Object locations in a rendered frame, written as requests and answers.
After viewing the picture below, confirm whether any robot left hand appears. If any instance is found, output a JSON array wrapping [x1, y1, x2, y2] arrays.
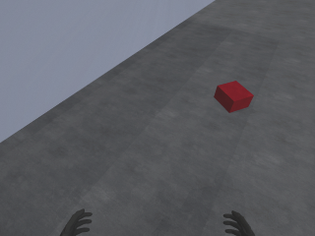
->
[[60, 209, 93, 236]]

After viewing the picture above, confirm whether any carton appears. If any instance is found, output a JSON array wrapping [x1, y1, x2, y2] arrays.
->
[[214, 81, 254, 113]]

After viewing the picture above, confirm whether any robot right hand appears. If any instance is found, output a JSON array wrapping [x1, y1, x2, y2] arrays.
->
[[223, 210, 255, 236]]

